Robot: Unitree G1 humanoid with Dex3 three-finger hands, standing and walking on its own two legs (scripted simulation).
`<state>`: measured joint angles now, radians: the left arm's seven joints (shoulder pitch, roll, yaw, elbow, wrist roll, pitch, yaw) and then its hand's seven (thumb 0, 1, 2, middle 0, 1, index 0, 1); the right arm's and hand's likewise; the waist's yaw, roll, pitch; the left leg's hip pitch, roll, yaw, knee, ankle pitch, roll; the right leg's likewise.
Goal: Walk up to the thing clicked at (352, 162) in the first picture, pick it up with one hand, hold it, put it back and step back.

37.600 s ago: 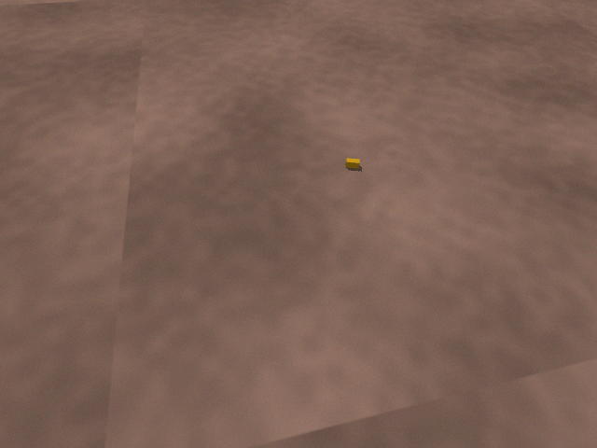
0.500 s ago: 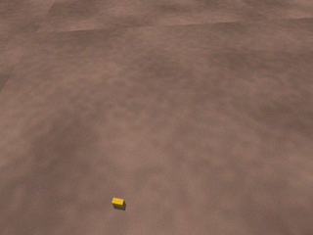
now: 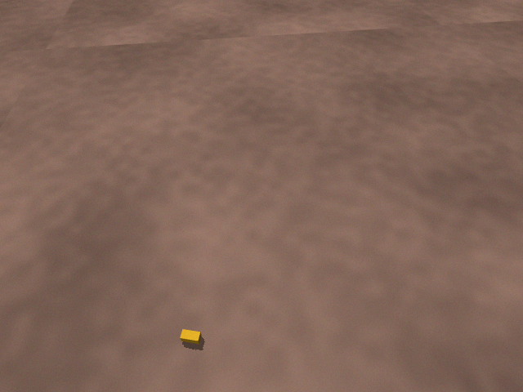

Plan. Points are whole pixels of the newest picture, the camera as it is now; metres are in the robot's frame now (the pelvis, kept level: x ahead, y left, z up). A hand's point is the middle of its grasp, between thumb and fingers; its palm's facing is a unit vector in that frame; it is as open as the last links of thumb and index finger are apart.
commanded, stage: stand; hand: left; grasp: from above
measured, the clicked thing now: (190, 336) +0.44 +0.26 -0.76
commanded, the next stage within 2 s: step back in 1.28 s
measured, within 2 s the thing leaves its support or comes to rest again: neither
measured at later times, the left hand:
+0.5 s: hand out of the picture +0.08 +0.24 -0.16, palm faces -0.01 -0.94 -0.33, open 7.4 cm
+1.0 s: hand out of the picture +0.09 +0.24 -0.16, palm faces -0.03 -0.94 -0.33, open 7.4 cm
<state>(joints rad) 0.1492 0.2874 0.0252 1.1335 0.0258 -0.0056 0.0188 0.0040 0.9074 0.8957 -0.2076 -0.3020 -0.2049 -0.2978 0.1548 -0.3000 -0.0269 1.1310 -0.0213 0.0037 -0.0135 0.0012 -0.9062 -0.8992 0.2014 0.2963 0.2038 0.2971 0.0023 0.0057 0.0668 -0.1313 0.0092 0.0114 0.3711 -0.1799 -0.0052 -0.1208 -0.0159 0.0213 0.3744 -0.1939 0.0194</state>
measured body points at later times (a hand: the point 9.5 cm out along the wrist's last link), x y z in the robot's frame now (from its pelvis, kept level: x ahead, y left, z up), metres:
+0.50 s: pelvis +0.01 +0.00 +0.00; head +0.02 +0.00 +0.45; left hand +0.08 +0.29 -0.13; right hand +0.07 -0.29 -0.14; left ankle +0.02 +0.12 -0.75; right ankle +0.01 -0.13 -0.75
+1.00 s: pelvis +0.01 +0.00 +0.00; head +0.02 +0.00 +0.45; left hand +0.09 +0.29 -0.13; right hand +0.08 -0.30 -0.14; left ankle +0.02 +0.12 -0.75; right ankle +0.01 -0.13 -0.75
